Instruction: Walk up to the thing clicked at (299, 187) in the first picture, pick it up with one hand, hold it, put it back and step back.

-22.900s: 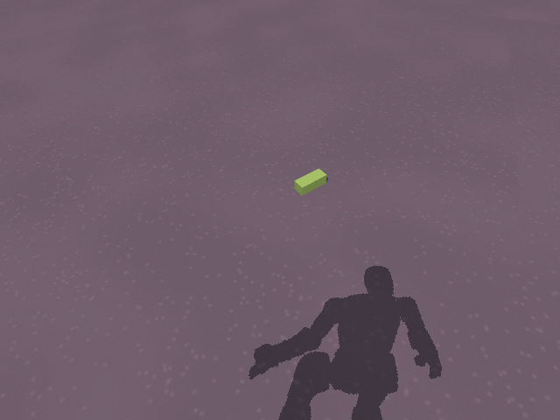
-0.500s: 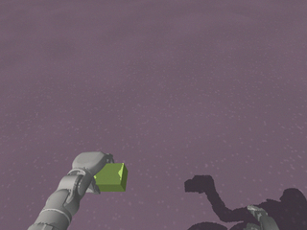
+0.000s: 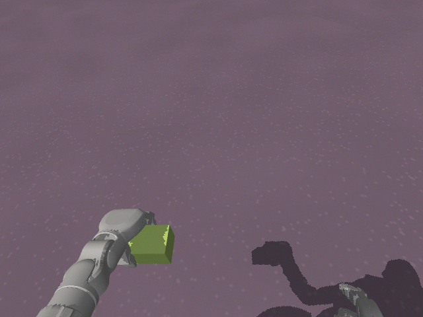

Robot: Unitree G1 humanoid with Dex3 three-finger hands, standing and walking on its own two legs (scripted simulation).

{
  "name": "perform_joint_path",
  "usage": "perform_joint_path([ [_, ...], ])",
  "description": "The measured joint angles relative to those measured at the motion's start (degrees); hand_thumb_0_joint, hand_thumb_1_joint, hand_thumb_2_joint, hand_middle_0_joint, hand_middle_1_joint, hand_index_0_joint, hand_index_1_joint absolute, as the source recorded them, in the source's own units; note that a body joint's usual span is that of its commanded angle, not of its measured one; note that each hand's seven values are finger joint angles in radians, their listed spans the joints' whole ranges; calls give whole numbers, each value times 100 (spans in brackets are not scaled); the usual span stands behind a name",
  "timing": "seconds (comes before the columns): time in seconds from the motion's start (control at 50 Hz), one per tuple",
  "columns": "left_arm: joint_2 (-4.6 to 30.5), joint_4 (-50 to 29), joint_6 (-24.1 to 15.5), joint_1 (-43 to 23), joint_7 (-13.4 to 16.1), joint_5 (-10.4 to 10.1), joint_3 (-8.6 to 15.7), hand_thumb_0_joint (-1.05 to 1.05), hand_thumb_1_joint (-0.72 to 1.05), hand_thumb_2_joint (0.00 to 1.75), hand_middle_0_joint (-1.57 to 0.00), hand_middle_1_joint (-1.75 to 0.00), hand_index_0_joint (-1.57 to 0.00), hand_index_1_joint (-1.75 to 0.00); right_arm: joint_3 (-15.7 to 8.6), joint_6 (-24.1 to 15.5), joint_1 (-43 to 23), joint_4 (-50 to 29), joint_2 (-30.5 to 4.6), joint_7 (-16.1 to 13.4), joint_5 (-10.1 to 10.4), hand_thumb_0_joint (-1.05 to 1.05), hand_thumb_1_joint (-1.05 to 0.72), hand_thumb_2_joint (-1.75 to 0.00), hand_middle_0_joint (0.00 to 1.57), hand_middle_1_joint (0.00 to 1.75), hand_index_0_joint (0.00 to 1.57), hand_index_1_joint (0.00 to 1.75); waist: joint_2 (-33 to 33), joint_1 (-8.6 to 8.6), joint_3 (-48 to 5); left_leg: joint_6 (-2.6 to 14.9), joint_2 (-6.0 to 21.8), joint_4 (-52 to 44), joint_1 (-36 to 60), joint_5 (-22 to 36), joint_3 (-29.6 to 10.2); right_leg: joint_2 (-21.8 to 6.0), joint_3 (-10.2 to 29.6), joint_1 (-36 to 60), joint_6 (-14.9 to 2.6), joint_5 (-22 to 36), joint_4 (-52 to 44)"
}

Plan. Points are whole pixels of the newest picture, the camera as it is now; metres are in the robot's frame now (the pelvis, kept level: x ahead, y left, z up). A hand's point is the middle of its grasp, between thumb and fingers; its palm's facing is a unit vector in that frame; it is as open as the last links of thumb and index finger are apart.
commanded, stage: hold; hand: left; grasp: from above
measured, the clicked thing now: (135, 244) +0.30 +0.22 -0.06
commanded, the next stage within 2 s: crouch in 0.06 s
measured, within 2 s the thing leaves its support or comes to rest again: neither
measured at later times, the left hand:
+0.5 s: hand (135, 250) +0.29 +0.22 -0.08, palm faces -0.46 -0.01 -0.89, open 9.5 cm
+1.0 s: hand (159, 258) +0.36 +0.24 -0.32, palm faces -0.42 +0.07 -0.91, open 9.5 cm
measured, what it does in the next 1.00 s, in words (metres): lowers itself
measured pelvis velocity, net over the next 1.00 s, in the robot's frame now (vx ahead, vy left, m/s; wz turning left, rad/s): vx -0.05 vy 0.01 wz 0.01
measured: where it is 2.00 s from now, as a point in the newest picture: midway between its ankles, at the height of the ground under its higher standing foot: outside the picture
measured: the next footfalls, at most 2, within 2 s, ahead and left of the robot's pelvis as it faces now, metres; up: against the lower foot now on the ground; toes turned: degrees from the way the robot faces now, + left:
none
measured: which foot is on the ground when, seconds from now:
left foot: down 0.00-1.00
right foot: down 0.00-1.00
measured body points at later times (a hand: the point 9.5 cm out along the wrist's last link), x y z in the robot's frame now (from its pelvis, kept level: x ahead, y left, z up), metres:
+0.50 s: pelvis +0.00 +0.00 -0.01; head +0.03 -0.01 +0.44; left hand +0.31 +0.22 -0.03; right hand +0.14 -0.25 -0.13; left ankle +0.02 +0.12 -0.74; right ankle +0.02 -0.14 -0.74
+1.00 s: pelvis -0.05 +0.01 -0.20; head +0.11 +0.02 +0.22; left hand +0.38 +0.23 -0.26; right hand -0.01 -0.27 -0.33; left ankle +0.02 +0.13 -0.74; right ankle +0.02 -0.14 -0.74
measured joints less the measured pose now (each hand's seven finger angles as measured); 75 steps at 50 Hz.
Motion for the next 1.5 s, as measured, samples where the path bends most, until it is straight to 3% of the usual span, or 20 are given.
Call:
perform_joint_path([
  [0.2, 32, -17, -74, 18, 68, 21, -21, 0, 9, 41, -71, -54, -74, -50, -23, 38, 52, 16, 1, -10, 3, 1, -91, -90, 20, 30, 20, 30, -5, 11, 25, 16, -16, 0, -13, -27, 0, -16, 0, 3, 16, -13, -29],
  [0.38, -63, 264, -93, -5, 350, 125, 20, 0, 9, 41, -71, -54, -74, -50, -49, 90, 49, 12, 27, 34, 1, 1, -91, -90, 20, 30, 20, 30, -36, -49, -49, 19, -22, 90, -129, -84, -14, -23, -12, -102, 21, -70, 51],
  [0.54, -144, 1237, -344, -442, 1079, 589, 44, 0, 8, 41, -73, -52, -75, -49, -109, 83, -7, 29, 8, 157, -168, 1, -91, -90, 20, 30, 20, 30, -176, -153, -190, 8, -5, 1033, -1241, -398, -130, -9, -99, -1141, 10, -384, 925],
  [0.68, -147, 2313, -418, -1294, 1867, 1072, 159, 0, 8, 41, -73, -52, -76, -48, -279, -40, 117, 93, -101, 297, -359, 1, -91, -90, 20, 30, 20, 30, -216, -302, -587, -7, 42, 2836, -3252, -1020, -268, 39, -176, -3059, 38, -977, 2613],
  [0.78, -96, 2997, -330, -1933, 2253, 1202, 316, 0, 8, 41, -73, -52, -76, -48, -345, -180, 210, 220, -161, 313, -492, 1, -91, -89, 20, 30, 20, 30, -149, -483, -829, 13, 57, 4149, -4754, -1423, -346, 63, -203, -4515, 56, -1370, 3871],
  [1.0, 233, 3413, -221, -2845, 2259, 1226, 736, 0, 8, 42, -73, -53, -76, -49, -299, -427, 408, 392, -7, 314, -642, 1, -91, -89, 20, 30, 20, 30, 38, -842, -1050, 76, 17, 6356, -7415, -1948, -440, 63, -200, -7112, 91, -1919, 6044],
  [1.16, 555, 3652, -483, -3169, 2146, 1314, 1008, 0, 8, 42, -73, -53, -76, -49, -113, -647, 338, 415, 114, 508, -766, 1, -91, -89, 20, 30, 21, 30, 58, -1001, -1073, 79, -16, 7510, -8806, -2169, -538, 66, -236, -8450, 108, -2176, 7182],
  [1.34, 869, 3782, -702, -3489, 2332, 1545, 1253, 0, 7, 43, -74, -52, -76, -48, -25, -845, 43, 404, 63, 778, -938, 1, -91, -90, 20, 30, 21, 30, -47, -1076, -936, 17, -64, 8541, -9882, -2366, -719, 68, -351, -9442, 100, -2416, 8176],
  [1.5, 1084, 4015, -704, -3761, 2394, 1626, 1374, 0, 7, 43, -74, -52, -76, -48, -13, -900, -151, 333, -6, 959, -1030, 1, -92, -90, 20, 30, 20, 30, -153, -1131, -749, -20, -46, 9108, -10335, -2478, -820, 120, -408, -9881, 91, -2511, 8710],
])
